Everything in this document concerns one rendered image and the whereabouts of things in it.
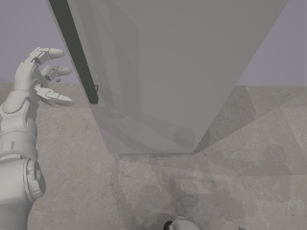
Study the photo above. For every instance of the left robot upper arm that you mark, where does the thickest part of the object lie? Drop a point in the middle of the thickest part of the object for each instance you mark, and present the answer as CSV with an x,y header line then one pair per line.
x,y
21,184

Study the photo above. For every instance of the robot left forearm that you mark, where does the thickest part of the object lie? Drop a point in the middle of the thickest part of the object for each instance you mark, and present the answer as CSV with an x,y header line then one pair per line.
x,y
18,130

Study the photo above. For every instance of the robot right thigh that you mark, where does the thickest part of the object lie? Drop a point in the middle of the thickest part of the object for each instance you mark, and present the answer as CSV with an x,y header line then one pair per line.
x,y
183,225

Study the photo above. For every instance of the robot right shin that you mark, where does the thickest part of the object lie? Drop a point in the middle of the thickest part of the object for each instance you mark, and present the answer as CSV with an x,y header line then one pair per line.
x,y
179,218

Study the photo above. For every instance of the handle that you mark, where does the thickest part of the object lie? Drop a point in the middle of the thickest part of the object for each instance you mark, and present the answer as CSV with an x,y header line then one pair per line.
x,y
68,29

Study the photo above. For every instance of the fridge door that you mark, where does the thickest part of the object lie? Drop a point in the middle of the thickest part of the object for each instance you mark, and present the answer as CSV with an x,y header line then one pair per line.
x,y
164,68

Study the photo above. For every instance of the left robot hand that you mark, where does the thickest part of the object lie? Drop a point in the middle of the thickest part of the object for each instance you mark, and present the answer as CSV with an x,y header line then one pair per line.
x,y
27,77

